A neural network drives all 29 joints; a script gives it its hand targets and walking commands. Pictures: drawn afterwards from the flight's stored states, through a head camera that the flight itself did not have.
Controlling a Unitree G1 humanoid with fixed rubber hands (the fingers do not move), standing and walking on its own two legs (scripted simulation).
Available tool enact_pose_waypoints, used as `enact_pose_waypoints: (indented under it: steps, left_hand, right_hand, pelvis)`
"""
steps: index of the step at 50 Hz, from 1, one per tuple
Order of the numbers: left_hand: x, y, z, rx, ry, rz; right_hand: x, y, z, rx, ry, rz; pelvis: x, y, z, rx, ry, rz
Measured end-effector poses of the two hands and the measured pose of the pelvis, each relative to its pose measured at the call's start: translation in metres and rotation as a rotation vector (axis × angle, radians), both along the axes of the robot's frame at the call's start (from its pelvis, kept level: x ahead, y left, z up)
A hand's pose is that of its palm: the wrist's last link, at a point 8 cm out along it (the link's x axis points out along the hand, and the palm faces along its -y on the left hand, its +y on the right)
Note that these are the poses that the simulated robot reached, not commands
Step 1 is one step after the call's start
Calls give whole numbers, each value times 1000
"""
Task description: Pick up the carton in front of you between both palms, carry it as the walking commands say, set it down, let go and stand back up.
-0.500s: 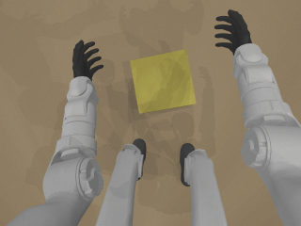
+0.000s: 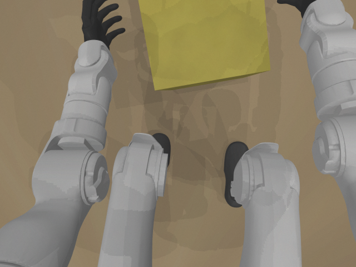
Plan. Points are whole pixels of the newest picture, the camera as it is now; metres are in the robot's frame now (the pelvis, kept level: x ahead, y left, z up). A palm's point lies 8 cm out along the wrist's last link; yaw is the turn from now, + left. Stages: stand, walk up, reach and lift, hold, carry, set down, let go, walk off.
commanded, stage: reach and lift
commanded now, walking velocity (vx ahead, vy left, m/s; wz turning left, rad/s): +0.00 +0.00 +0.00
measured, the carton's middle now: (201, 39) +0.52 +0.00 -0.29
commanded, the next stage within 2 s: none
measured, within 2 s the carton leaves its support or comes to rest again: leaves its support in 0.94 s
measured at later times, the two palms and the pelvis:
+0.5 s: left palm (112, 42) +0.50 +0.18 -0.21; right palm (292, 13) +0.55 -0.17 -0.22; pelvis +0.01 +0.00 -0.04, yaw +1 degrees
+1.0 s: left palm (121, 30) +0.52 +0.15 -0.19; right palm (280, 12) +0.55 -0.15 -0.21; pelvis +0.01 +0.00 -0.04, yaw +1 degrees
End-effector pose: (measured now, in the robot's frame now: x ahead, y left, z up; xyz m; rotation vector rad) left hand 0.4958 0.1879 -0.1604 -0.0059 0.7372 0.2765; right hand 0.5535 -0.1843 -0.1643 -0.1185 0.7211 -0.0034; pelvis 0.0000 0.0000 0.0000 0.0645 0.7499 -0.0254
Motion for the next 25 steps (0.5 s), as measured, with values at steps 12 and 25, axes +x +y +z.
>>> enact_pose_waypoints:
  steps: [12, 25]
  left_hand:
    - [10, 5, -51, 20, 33, -13]
    - [5, -9, -46, 2, 30, -12]
  right_hand:
    - [-2, 7, -67, 9, 15, 6]
    - [-1, 13, -52, 11, 6, 28]
  pelvis:
    - [1, 1, -36, 3, -91, 12]
    - [5, -3, -37, 5, -71, 18]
